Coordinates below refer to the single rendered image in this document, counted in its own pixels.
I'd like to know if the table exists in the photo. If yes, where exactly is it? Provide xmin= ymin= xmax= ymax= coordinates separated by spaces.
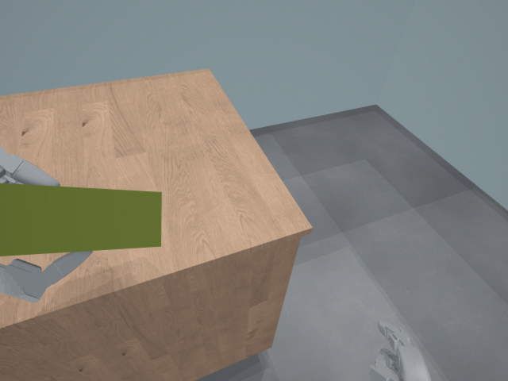
xmin=0 ymin=68 xmax=313 ymax=381

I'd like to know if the right robot hand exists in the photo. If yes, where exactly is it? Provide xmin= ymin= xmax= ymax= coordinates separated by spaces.
xmin=370 ymin=320 xmax=431 ymax=381

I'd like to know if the sponge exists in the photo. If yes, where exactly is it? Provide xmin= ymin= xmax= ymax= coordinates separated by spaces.
xmin=0 ymin=183 xmax=162 ymax=256

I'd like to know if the left robot hand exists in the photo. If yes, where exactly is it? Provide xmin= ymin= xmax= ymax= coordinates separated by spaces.
xmin=0 ymin=145 xmax=92 ymax=303

